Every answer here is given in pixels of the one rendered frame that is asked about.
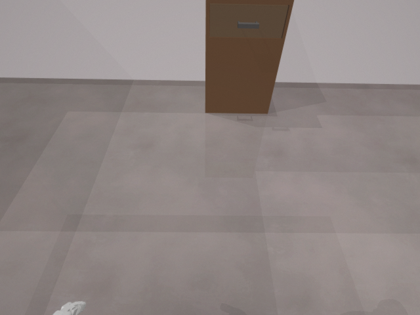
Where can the drawer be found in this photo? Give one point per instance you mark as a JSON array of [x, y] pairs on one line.
[[223, 20]]

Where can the handle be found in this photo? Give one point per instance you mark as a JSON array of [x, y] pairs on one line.
[[248, 25]]

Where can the robot left hand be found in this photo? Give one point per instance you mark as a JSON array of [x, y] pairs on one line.
[[71, 308]]

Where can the cabinet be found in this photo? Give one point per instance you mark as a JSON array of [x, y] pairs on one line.
[[240, 72]]

